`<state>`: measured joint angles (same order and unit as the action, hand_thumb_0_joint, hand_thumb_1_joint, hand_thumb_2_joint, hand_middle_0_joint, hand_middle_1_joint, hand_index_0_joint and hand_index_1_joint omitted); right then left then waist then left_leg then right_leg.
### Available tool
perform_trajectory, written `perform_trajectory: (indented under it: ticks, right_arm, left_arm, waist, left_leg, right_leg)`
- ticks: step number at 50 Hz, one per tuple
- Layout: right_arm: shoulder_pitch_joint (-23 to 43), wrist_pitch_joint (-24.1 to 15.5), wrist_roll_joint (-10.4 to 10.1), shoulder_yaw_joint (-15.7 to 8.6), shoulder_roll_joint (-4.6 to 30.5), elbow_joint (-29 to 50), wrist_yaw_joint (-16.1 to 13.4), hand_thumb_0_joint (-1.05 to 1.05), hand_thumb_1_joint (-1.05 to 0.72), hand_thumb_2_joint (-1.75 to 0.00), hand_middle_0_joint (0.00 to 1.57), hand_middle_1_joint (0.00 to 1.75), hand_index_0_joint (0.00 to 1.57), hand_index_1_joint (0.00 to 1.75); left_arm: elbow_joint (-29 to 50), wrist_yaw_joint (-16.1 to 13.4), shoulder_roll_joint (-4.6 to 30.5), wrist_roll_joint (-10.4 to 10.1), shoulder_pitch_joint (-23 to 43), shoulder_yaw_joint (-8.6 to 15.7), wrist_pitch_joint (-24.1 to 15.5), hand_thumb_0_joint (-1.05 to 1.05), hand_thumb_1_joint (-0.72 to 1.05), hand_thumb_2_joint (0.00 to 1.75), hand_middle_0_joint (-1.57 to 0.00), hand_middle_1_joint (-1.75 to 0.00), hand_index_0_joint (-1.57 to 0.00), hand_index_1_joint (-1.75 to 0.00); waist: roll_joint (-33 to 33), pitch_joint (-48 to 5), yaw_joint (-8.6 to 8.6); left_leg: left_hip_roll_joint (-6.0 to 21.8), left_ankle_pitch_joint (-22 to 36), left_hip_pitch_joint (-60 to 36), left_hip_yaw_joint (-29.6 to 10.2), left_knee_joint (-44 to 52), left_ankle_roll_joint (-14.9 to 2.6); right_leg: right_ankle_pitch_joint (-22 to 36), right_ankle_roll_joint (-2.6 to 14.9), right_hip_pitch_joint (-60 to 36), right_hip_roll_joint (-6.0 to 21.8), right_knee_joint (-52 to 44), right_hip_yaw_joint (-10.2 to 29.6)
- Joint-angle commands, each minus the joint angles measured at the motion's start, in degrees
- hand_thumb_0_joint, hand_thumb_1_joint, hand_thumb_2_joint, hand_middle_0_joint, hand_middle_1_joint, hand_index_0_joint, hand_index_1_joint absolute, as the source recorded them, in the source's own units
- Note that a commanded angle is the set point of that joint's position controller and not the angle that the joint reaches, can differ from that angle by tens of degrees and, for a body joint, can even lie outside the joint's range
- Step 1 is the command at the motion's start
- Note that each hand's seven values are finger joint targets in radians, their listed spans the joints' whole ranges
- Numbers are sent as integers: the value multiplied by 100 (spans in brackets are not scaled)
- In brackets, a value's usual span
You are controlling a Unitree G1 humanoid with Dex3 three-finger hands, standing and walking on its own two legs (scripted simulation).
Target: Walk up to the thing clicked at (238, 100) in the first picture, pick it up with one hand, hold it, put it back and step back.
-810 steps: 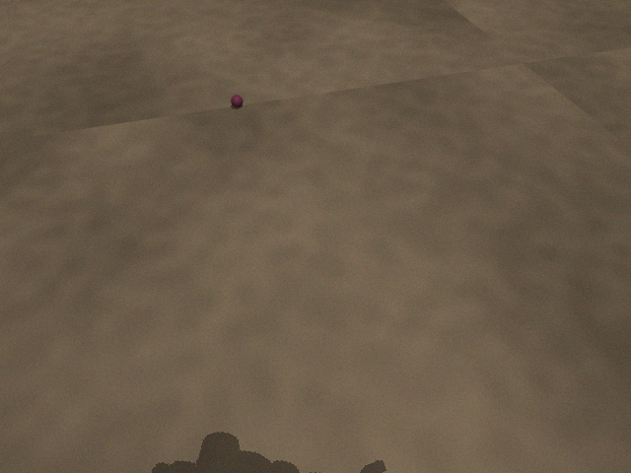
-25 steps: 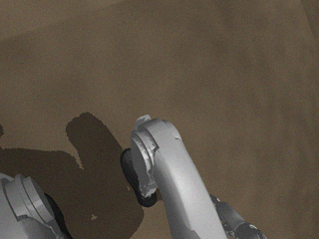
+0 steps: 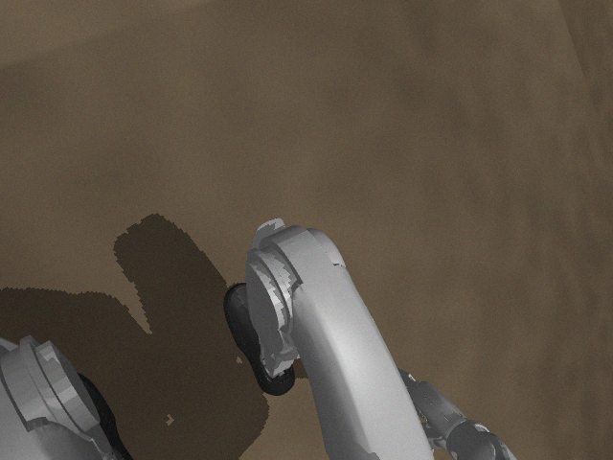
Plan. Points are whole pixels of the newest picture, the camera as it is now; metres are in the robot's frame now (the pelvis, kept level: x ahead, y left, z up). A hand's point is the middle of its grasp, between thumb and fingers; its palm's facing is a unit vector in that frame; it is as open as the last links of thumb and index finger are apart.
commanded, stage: rest palm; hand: left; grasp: from above
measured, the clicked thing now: out of the picture +0.52 +0.35 -0.28
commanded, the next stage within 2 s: close in 0.40 s
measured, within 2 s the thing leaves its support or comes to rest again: neither
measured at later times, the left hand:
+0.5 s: hand out of the picture +0.49 +0.34 -0.24, palm faces -0.45 -0.14 -0.88, open 12.2 cm
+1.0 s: hand out of the picture +0.50 +0.34 -0.24, palm faces -0.44 -0.14 -0.89, open 11.7 cm
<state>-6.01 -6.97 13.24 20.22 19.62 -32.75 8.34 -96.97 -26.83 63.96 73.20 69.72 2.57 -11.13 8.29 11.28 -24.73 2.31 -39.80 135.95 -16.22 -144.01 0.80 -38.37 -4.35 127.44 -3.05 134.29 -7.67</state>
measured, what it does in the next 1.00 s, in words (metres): stands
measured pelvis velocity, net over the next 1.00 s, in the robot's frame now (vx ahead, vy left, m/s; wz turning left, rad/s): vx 0.00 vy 0.00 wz -0.02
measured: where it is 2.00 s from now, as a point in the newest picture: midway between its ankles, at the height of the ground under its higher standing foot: (193, 403)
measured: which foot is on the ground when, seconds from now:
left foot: down 0.00-1.00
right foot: down 0.00-1.00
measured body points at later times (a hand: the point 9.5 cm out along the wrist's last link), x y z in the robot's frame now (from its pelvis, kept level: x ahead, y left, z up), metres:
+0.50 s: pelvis +0.00 +0.00 +0.00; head +0.30 +0.13 +0.31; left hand +0.51 +0.35 -0.19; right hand +0.05 -0.25 -0.05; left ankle +0.06 +0.13 -0.28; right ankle +0.12 -0.13 -0.28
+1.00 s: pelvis +0.00 +0.00 +0.00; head +0.30 +0.13 +0.31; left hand +0.51 +0.35 -0.19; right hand +0.05 -0.25 -0.05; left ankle +0.06 +0.13 -0.28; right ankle +0.12 -0.13 -0.28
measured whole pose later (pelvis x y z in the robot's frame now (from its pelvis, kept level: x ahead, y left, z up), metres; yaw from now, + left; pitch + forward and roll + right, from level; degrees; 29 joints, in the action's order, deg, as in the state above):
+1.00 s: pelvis +0.00 +0.00 +0.00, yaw -1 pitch +30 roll -16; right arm -5.3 -7.3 13.3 21.4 20.5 -31.9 8.4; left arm -95.3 -25.9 66.3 72.1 70.3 2.9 -10.8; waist 8.9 12.7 -25.1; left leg 2.7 -40.1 136.1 -16.7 -144.1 0.4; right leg -38.1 -4.7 127.3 -3.4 133.6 -8.2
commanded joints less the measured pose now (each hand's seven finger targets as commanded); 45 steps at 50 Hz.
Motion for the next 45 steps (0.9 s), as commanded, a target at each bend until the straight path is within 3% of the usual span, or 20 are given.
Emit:
perform_trajectory:
  ticks: [1,2,4,6,7,8,12,14,16,21,22,23,24,25,26,30,32,36,38,45]
  right_arm:
    - [-1202,19,-9,-493,1885,-219,-84,0,-91,-91,20,30,20,30]
    - [-1104,-8,-36,-524,1912,-70,-92,0,-91,-91,20,30,20,30]
    - [-1158,-15,-15,-513,1917,-134,-96,0,-91,-91,20,30,20,30]
    - [-1149,-64,-22,-513,1881,-181,-66,0,-91,-91,20,30,20,30]
    - [-1201,-60,-17,-518,1920,-266,-53,0,-91,-91,20,30,20,30]
    - [-1175,-74,-25,-494,1908,-143,-42,0,-91,-91,20,30,20,30]
    - [-1166,-75,-21,-494,1929,-191,-55,0,-91,-91,20,30,20,30]
    - [-1141,-92,-29,-491,1918,-152,-40,0,-91,-91,20,30,20,30]
    - [-1188,-82,-27,-484,1950,-225,-41,0,-91,-91,20,30,20,30]
    - [-1261,-63,-17,-485,1927,-323,-2,0,-91,-91,20,30,20,30]
    - [-1217,-43,-16,-474,1924,-269,-6,0,-91,-91,20,30,20,30]
    - [-1216,-59,-41,-491,1995,-198,-2,0,-91,-91,20,30,20,30]
    - [-1224,-42,-34,-470,1962,-215,-20,0,-91,-91,20,30,20,30]
    - [-1065,-61,-47,-471,1969,-47,-23,0,-91,-91,20,30,20,30]
    - [-1095,-49,-18,-462,1945,-107,-27,0,-90,-90,20,30,20,30]
    - [-1179,-16,-29,-457,1966,-172,-49,0,-90,-90,20,30,20,30]
    - [-1136,-33,-25,-452,1980,-144,-58,0,-90,-90,20,30,20,30]
    - [-1176,-8,-39,-436,1969,-141,-70,0,-90,-90,20,30,20,30]
    - [-1138,-4,-36,-432,1989,-160,-97,0,-90,-90,20,30,20,30]
    - [-1087,-1,-28,-449,1984,-58,-99,0,-90,-90,20,30,20,30]
  left_arm:
    - [589,-262,1322,-73,1462,103,-6,0,-33,94,-18,-109,-21,-105]
    - [660,-257,1268,-63,1457,12,-9,0,-33,94,-19,-109,-22,-106]
    - [789,-308,1422,-74,1583,113,-15,0,-30,97,-21,-111,-24,-108]
    - [652,-269,1249,-107,1433,50,29,0,-32,95,-19,-111,-23,-107]
    - [733,-271,1359,-89,1456,124,23,0,-31,95,-20,-111,-23,-107]
    - [594,-257,1255,-99,1417,27,35,0,-31,94,-20,-109,-24,-106]
    - [812,-287,1435,-121,1556,127,28,0,-31,95,-19,-111,-23,-107]
    - [729,-254,1285,-143,1454,34,44,0,-32,96,-19,-112,-22,-108]
    - [858,-267,1487,-138,1589,130,41,0,-30,97,-21,-112,-24,-109]
    - [746,-223,1358,-127,1422,132,90,0,-30,95,-20,-111,-24,-108]
    - [398,-214,1321,-124,1236,86,118,0,-30,96,-20,-110,-23,-107]
    - [815,-173,1376,-158,1469,96,84,0,-29,97,-22,-111,-25,-108]
    - [672,-193,1470,-161,1441,157,92,0,-28,98,-22,-112,-25,-109]
    - [959,-177,1399,-185,1559,67,61,0,-27,98,-23,-112,-26,-109]
    - [669,-167,1374,-140,1380,41,79,0,-27,91,-21,-109,-25,-105]
    - [726,-126,1505,-187,1415,99,28,0,-27,84,-19,-105,-24,-100]
    - [949,-127,1643,-159,1493,178,4,0,-25,81,-20,-104,-26,-99]
    - [699,-98,1397,-212,1379,19,6,0,-23,83,-24,-101,-28,-97]
    - [871,-120,1569,-200,1529,99,-27,0,-23,82,-24,-100,-28,-96]
    - [1161,-119,1666,-169,1648,152,-18,0,-13,76,-31,-96,-36,-91]
  waist:
    - [-3332,-3794,-395]
    - [-3311,-3699,-354]
    - [-3365,-3868,-347]
    - [-3468,-3769,-330]
    - [-3539,-3786,-357]
    - [-3401,-3664,-434]
    - [-3452,-3879,-364]
    - [-3443,-3774,-405]
    - [-3549,-3887,-376]
    - [-3606,-3701,-398]
    - [-3326,-3630,-409]
    - [-3372,-3662,-457]
    - [-3387,-3765,-397]
    - [-3476,-3813,-377]
    - [-3406,-3808,-386]
    - [-3352,-3701,-414]
    - [-3444,-3861,-338]
    - [-3162,-3601,-483]
    - [-3296,-3696,-409]
    - [-3569,-3963,-341]
  left_leg:
    - [204,1419,-3166,603,1345,-110]
    - [176,1362,-3067,653,1343,-133]
    - [192,1401,-3160,632,1340,-122]
    - [213,1542,-3302,618,1312,-101]
    - [227,1573,-3329,585,1318,-81]
    - [201,1438,-3163,612,1337,-109]
    - [229,1471,-3222,592,1331,-95]
    - [234,1551,-3266,582,1331,-94]
    - [236,1563,-3277,585,1341,-85]
    - [250,1658,-3274,570,1338,-68]
    - [238,1498,-3126,575,1317,-105]
    - [229,1566,-3149,576,1272,-112]
    - [238,1510,-3188,576,1312,-102]
    - [234,1597,-3237,586,1339,-99]
    - [235,1530,-3210,599,1340,-109]
    - [236,1398,-3139,599,1360,-111]
    - [240,1528,-3257,583,1300,-101]
    - [224,1385,-2973,616,1297,-146]
    - [224,1417,-2993,611,1260,-128]
    - [250,1562,-3277,582,1355,-84]
  right_leg:
    - [1697,487,-2014,-193,-1102,-822]
    - [1672,493,-2021,-213,-1111,-793]
    - [1704,481,-2087,-214,-1114,-814]
    - [1751,499,-1907,-195,-1044,-799]
    - [1730,499,-1850,-183,-1034,-838]
    - [1679,497,-1961,-202,-1077,-810]
    - [1732,493,-2066,-204,-1081,-820]
    - [1763,491,-2024,-212,-1074,-830]
    - [1783,491,-2059,-204,-1085,-831]
    - [1817,489,-1949,-189,-1059,-844]
    - [1709,487,-1968,-220,-1112,-835]
    - [1755,484,-1949,-207,-1108,-821]
    - [1724,494,-2024,-199,-1128,-818]
    - [1797,496,-2054,-201,-1112,-814]
    - [1764,492,-2137,-223,-1114,-822]
    - [1644,484,-2125,-214,-1167,-812]
    - [1734,492,-2068,-195,-1109,-829]
    - [1699,449,-2201,-224,-1183,-804]
    - [1707,480,-2123,-207,-1174,-811]
    - [1784,494,-2190,-207,-1129,-843]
